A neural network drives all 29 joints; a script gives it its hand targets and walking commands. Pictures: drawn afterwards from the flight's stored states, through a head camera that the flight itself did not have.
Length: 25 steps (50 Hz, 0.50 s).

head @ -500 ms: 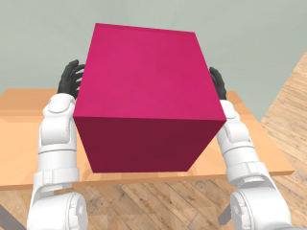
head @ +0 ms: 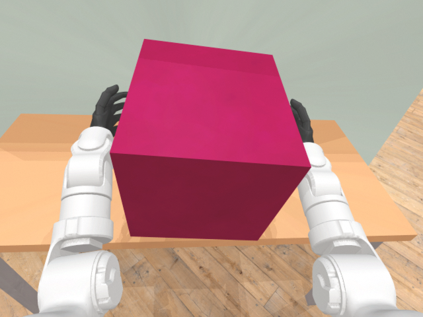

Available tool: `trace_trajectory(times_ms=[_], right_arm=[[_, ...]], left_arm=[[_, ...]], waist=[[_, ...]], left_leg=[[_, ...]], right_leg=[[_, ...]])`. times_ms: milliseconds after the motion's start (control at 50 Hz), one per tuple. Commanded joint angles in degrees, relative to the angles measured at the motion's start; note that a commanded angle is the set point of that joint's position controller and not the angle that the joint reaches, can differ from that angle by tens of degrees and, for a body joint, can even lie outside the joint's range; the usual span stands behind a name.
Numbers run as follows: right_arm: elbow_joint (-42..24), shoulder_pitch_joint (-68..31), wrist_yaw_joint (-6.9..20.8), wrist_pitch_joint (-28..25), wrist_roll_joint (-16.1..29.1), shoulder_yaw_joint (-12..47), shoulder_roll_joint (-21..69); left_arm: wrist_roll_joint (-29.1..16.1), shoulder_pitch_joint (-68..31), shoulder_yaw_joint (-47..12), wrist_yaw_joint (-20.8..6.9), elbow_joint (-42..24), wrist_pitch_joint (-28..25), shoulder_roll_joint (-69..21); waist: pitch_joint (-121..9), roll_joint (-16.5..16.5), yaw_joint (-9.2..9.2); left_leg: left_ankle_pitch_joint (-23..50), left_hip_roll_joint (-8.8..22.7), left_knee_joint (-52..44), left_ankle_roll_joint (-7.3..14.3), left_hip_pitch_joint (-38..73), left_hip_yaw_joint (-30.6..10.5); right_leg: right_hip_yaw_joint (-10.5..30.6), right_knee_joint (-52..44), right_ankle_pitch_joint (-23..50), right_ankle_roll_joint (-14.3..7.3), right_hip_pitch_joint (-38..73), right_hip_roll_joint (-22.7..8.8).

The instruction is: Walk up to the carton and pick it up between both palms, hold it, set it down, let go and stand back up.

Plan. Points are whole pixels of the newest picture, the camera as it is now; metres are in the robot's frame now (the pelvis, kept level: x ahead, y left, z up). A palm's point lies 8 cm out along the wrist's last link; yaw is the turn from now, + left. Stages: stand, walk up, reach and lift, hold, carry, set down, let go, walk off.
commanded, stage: set down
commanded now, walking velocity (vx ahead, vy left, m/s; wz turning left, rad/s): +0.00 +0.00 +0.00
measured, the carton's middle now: (203, 143) +0.43 +0.01 +0.13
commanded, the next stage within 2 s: none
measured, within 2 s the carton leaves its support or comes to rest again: rests again in 1.96 s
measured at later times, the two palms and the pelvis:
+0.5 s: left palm (109, 135) +0.42 +0.19 +0.16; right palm (291, 146) +0.41 -0.17 +0.15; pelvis +0.01 +0.00 +0.00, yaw +0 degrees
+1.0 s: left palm (119, 142) +0.44 +0.18 +0.13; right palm (291, 160) +0.41 -0.18 +0.11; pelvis +0.01 +0.01 +0.00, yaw -1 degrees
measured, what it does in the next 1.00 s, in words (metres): stands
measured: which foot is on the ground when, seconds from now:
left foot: down 0.00-1.00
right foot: down 0.00-1.00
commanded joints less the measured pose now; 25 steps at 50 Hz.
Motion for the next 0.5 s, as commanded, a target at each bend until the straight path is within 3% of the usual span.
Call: trace_trajectory(times_ms=[0, 480], right_arm=[[-15.12, -45.35, 5.29, -5.84, -0.72, 14.62, 25.55], [-11.04, -42.74, 6.02, -8.70, -5.60, 11.56, 28.40]], left_arm=[[-5.13, -37.15, -22.04, -6.41, -5.06, -4.50, -30.72], [-4.58, -37.97, -19.94, -5.80, 0.88, -11.08, -30.48]], waist=[[-28.75, 4.39, -0.25], [-33.21, 4.74, 0.87]], left_leg=[[18.98, 0.74, 0.17, -5.17, 8.70, 2.95], [26.78, 0.69, 1.89, -6.11, 6.57, 3.66]], right_leg=[[-2.47, 0.28, 13.48, 2.87, 5.44, -0.15], [-2.04, 2.68, 24.60, 3.38, 8.72, -0.26]])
